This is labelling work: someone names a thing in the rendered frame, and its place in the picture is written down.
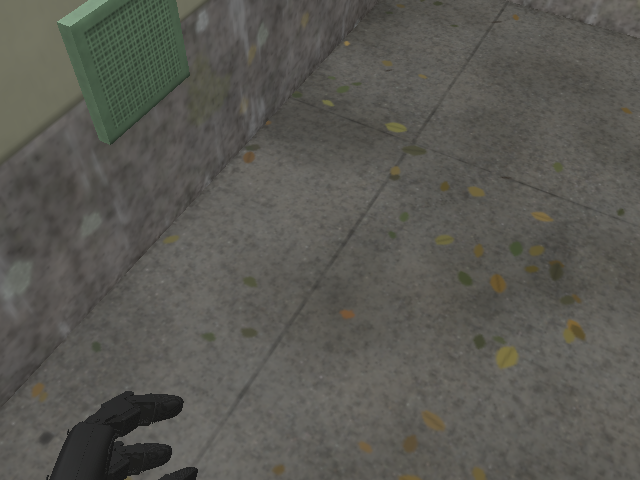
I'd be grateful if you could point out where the robot left hand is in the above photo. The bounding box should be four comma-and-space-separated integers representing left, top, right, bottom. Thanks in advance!
46, 391, 198, 480

